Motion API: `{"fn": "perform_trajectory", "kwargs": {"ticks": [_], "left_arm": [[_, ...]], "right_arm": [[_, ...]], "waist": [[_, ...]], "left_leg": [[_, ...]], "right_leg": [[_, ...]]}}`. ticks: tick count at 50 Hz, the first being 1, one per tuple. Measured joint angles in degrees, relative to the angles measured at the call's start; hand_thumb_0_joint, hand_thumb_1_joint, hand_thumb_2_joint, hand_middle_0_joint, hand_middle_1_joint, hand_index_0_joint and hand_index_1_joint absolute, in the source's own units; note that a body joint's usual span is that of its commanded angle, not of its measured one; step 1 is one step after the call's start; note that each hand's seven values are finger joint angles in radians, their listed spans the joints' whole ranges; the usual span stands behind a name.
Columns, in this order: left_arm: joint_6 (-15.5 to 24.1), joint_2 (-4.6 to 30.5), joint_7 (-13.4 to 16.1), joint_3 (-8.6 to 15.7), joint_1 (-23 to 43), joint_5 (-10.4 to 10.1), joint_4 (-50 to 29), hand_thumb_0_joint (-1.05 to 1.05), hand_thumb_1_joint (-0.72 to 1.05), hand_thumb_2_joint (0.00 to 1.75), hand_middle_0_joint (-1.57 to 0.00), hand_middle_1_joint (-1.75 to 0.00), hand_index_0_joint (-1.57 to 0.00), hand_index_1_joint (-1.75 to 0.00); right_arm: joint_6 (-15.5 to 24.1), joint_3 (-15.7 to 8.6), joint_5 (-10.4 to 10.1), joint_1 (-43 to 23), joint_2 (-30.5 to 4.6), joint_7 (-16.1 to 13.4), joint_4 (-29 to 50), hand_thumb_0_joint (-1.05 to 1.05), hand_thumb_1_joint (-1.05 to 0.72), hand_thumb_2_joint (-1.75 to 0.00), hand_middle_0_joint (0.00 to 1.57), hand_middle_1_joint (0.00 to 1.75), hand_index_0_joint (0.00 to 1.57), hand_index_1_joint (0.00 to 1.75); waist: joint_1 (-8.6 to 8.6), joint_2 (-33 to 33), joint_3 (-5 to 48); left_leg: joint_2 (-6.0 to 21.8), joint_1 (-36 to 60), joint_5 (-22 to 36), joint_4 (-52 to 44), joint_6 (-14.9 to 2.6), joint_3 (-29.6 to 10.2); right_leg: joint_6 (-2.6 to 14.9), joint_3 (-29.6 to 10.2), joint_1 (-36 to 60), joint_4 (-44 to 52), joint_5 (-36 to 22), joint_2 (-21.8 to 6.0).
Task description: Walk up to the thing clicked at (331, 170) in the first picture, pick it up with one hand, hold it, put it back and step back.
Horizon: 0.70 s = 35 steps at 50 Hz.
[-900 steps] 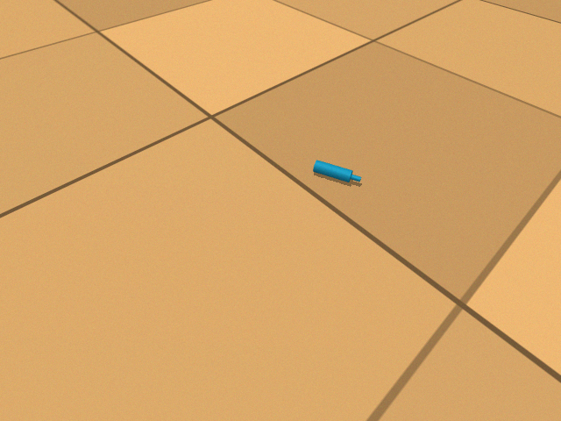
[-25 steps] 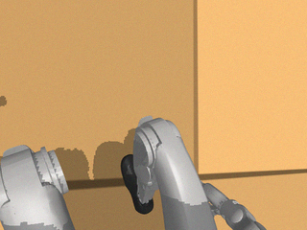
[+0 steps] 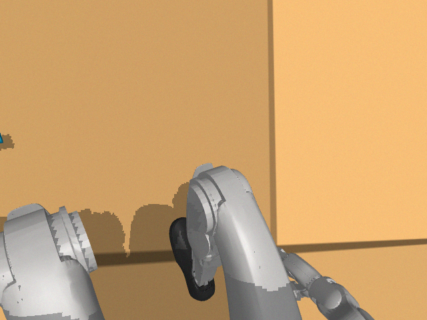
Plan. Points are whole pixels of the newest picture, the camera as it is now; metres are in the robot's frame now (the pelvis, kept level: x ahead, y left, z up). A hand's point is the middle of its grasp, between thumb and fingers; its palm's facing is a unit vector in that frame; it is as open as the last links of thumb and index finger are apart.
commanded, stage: close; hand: left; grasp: from above
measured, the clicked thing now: out of the picture +0.41 +0.37 -0.26
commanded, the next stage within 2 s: settle in 0.02 s
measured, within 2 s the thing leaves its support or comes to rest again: leaves its support in 0.38 s
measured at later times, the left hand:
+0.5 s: hand out of the picture +0.39 +0.40 -0.21, palm faces -0.43 -0.15 -0.89, open 9.5 cm
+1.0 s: hand out of the picture +0.38 +0.40 -0.12, palm faces -0.46 -0.11 -0.88, open 9.5 cm
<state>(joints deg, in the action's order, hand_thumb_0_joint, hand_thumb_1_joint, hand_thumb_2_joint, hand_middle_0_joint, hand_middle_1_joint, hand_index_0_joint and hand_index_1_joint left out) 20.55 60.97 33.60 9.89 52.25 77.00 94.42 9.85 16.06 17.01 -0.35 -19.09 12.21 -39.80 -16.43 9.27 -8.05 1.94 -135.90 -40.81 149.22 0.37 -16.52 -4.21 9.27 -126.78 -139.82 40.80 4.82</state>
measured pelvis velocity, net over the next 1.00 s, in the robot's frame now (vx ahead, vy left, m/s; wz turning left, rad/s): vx -0.01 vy -0.01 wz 0.07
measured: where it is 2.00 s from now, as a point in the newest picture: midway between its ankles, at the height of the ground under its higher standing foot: (144, 297)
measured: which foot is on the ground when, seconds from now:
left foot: down 0.00-1.00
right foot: down 0.00-1.00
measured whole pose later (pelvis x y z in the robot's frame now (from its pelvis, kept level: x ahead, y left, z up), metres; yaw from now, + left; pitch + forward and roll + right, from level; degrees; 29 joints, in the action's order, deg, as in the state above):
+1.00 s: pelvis -0.01 -0.01 +0.03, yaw +4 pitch +30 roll -12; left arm 20.0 51.7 12.9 7.8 47.6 70.8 71.1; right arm 0.2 7.1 8.4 4.4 -17.6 9.6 -38.3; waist -9.7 1.9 -0.5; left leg 1.3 -134.2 -37.4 140.2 0.0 -11.8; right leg -3.5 6.4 -125.6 -134.0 39.7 2.3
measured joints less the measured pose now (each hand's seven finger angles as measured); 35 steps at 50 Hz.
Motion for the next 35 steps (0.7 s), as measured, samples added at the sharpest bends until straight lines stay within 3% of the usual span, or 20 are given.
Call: {"fn": "perform_trajectory", "kwargs": {"ticks": [20,29,35], "left_arm": [[0.6,0.1,-3.7,2.2,-2.4,-0.8,-4.6,0.01,0.08,0.53,-0.58,-0.79,-0.64,-0.71],[0.0,-3.1,-7.2,2.7,-4.8,-2.5,-12.5,0.01,0.08,0.52,-0.6,-0.78,-0.66,-0.69],[-1.3,-6.0,-11.4,0.1,-4.5,-4.1,-16.4,0.01,0.08,0.51,-0.6,-0.77,-0.66,-0.69]], "right_arm": [[-1.4,-1.0,-0.5,1.2,0.2,-0.2,0.8,0.0,-0.91,-0.9,0.2,0.3,0.2,0.3],[-2.7,-4.3,-2.5,2.5,0.5,0.1,0.4,0.0,-0.91,-0.9,0.2,0.3,0.2,0.3],[-4.3,-6.8,-4.8,3.0,0.8,0.2,0.7,0.0,-0.91,-0.9,0.2,0.3,0.2,0.3]], "waist": [[0.85,-0.5,0.1],[3.09,-3.2,3.1],[4.76,-5.4,5.5]], "left_leg": [[-0.2,0.4,-0.1,-0.8,0.48,0.2],[-0.4,0.0,0.0,-2.1,0.35,1.0],[-0.6,0.0,1.0,-4.0,0.04,2.4]], "right_leg": [[0.25,-0.1,0.2,0.4,0.3,-0.4],[0.42,-0.5,-0.1,1.2,0.6,-0.9],[0.42,-1.4,-0.1,2.2,0.5,-1.6]]}}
